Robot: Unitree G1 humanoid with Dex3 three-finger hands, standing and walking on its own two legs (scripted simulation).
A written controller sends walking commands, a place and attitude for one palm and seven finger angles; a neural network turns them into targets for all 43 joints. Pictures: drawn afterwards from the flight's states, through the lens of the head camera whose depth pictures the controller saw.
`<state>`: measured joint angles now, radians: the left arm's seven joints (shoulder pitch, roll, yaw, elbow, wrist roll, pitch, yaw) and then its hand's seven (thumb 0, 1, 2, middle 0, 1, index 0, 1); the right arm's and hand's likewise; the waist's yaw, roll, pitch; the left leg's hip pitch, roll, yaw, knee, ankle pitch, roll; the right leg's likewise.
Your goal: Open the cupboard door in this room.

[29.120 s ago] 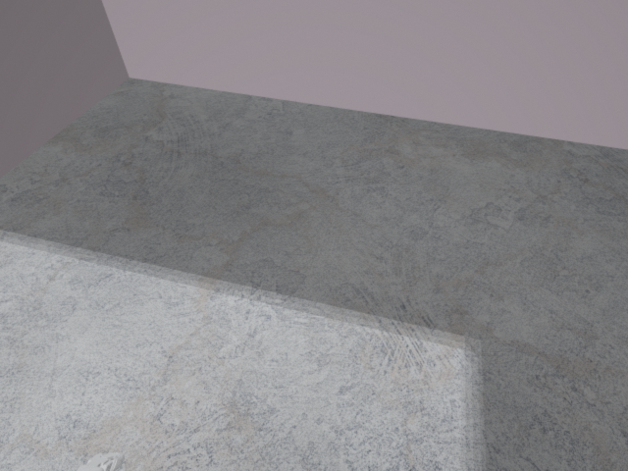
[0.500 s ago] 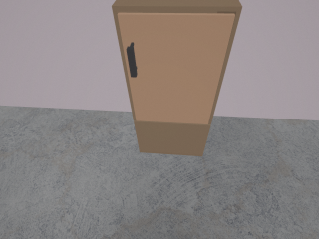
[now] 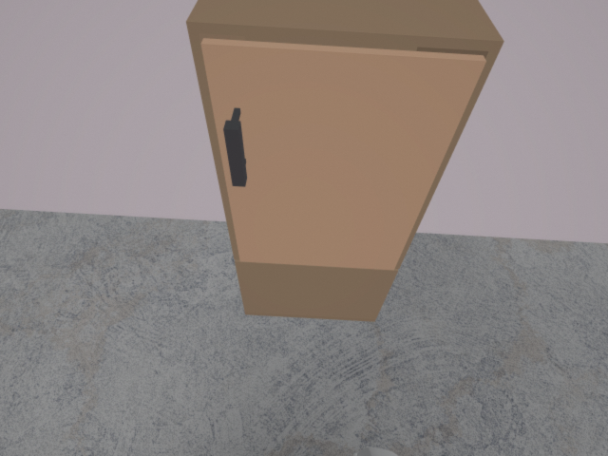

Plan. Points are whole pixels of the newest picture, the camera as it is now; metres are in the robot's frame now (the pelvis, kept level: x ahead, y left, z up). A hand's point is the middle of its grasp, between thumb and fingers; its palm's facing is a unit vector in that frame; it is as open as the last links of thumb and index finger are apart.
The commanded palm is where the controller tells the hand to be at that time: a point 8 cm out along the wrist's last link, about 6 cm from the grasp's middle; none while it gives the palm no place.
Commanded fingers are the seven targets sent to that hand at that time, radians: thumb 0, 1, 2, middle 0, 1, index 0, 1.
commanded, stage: come to a stop and stand still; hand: left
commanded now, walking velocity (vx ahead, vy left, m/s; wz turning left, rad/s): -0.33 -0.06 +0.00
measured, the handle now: (238, 147) +0.59 +0.16 +0.04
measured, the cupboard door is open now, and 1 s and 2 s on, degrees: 0 0 0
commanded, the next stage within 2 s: look again from close up in 1.30 s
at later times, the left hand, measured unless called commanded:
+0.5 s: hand out of the picture +0.11 +0.19 -0.19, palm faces +0.06 -0.98 -0.20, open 7.3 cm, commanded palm none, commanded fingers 0.00 0.90 0.90 -0.20 -0.30 -0.20 -0.30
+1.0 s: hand out of the picture +0.01 +0.17 -0.17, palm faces +0.03 -0.97 -0.24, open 7.3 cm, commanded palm none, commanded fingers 0.00 0.90 0.90 -0.20 -0.30 -0.20 -0.30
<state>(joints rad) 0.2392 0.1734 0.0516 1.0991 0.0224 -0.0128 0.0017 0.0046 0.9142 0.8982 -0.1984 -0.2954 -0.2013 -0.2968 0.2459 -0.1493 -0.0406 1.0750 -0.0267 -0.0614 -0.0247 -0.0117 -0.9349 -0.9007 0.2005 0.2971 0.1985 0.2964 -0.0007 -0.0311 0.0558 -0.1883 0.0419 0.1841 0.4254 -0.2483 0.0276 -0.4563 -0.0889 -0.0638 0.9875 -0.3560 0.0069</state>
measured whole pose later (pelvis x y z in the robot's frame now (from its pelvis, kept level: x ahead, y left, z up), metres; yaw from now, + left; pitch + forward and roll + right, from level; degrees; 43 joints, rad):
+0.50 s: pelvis +0.03 +0.00 -0.02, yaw +2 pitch +0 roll +0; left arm 0.12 0.19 0.05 0.98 0.02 0.04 0.03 0.00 0.91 0.90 -0.20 -0.30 -0.21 -0.30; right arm 0.14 -0.20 -0.06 1.00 -0.01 0.02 -0.01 0.00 -0.91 -0.90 0.20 0.30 0.19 0.30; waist -0.01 -0.03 0.11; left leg -0.27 0.03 0.06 0.62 -0.33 -0.02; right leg -0.38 -0.10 -0.10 0.62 -0.24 0.02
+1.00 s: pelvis +0.02 +0.00 -0.01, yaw +1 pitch -1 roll +0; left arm 0.32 0.13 -0.02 1.06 0.01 -0.02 0.05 0.00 0.91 0.90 -0.20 -0.30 -0.20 -0.30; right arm 0.24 -0.20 -0.02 1.02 -0.01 0.00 -0.01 0.00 -0.92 -0.90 0.20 0.30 0.20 0.30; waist -0.01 0.05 0.03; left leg -0.23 0.02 0.09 0.52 -0.27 0.01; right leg -0.17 -0.02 -0.03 0.53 -0.34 0.00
